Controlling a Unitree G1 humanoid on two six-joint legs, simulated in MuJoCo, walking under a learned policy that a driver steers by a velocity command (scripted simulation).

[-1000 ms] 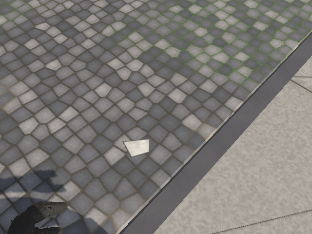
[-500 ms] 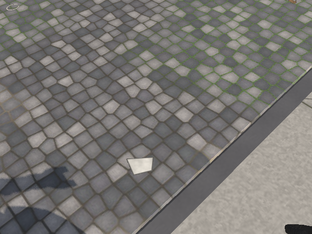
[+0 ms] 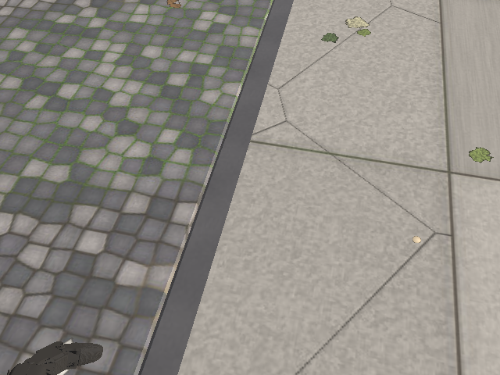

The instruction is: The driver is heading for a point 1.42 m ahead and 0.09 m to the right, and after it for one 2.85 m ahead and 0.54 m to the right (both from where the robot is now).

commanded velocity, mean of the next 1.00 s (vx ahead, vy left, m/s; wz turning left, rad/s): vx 0.92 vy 0.00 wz -0.19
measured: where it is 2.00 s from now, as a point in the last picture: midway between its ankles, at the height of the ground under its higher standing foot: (266, 76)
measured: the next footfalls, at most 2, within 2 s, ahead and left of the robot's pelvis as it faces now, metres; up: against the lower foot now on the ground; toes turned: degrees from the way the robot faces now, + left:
right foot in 0.08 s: +0.13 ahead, -0.14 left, +0.00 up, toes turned -10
left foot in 0.52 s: +0.60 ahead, -0.13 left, +0.00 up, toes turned -26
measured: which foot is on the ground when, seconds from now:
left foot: down 0.00-0.08, up 0.10-0.50, down 0.52-0.92, up 0.94-1.00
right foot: up 0.00-0.06, down 0.08-0.54, up 0.56-0.90, down 0.92-1.00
